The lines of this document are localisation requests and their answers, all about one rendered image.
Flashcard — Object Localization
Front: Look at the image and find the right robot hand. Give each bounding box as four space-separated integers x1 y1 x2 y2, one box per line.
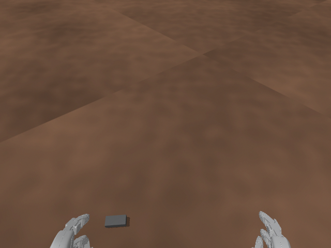
252 211 291 248

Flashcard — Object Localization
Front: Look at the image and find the small box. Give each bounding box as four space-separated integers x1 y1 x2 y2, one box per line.
104 214 127 228

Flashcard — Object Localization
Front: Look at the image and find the left robot hand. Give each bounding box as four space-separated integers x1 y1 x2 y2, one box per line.
50 214 93 248

